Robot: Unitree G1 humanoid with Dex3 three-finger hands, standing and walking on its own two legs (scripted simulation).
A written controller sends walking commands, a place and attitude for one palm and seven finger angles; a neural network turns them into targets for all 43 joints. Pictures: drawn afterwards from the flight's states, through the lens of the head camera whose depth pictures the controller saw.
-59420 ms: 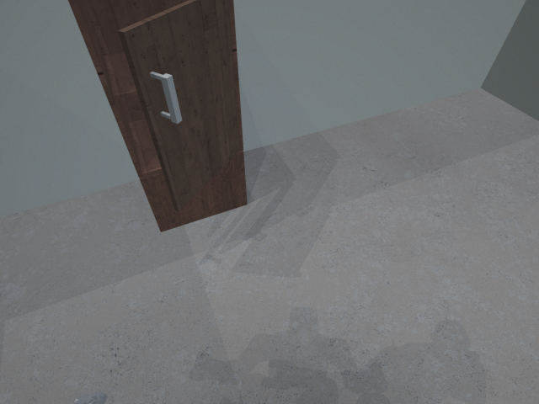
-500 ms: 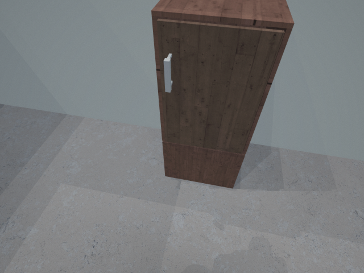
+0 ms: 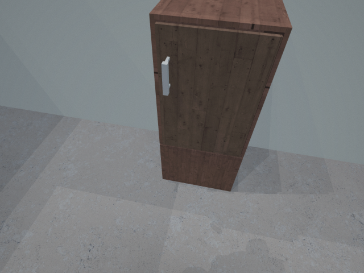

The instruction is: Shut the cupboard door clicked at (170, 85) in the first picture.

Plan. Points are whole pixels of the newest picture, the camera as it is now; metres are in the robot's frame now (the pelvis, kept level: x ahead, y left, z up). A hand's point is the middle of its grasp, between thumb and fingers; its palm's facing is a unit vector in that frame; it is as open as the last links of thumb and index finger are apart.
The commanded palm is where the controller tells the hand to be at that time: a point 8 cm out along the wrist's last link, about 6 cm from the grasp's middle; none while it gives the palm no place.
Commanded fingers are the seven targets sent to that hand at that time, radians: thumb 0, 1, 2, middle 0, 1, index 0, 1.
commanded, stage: look to check the result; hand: left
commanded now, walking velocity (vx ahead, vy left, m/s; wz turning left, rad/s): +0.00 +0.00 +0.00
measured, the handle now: (166, 76) +0.75 +0.10 +0.03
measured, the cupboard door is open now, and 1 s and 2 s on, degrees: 0 0 0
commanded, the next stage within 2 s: stand and wait in 0.50 s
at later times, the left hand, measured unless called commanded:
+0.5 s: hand out of the picture -0.02 +0.15 -0.18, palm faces +0.06 -0.99 -0.16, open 7.4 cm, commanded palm none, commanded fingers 0.00 0.90 0.90 -0.20 -0.30 -0.20 -0.30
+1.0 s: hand out of the picture -0.01 +0.14 -0.18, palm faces +0.06 -0.98 -0.17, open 7.4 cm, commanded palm none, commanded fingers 0.00 0.90 0.90 -0.20 -0.30 -0.20 -0.30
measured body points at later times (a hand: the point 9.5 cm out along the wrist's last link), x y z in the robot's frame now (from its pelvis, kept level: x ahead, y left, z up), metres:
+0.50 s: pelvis +0.01 -0.01 +0.00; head +0.02 +0.00 +0.45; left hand -0.02 +0.20 -0.16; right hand +0.01 -0.22 -0.16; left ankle +0.06 +0.11 -0.74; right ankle -0.04 -0.11 -0.74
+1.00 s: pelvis +0.02 -0.01 +0.00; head +0.03 -0.01 +0.45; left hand -0.01 +0.20 -0.16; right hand +0.02 -0.23 -0.16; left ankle +0.06 +0.11 -0.74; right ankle -0.04 -0.11 -0.74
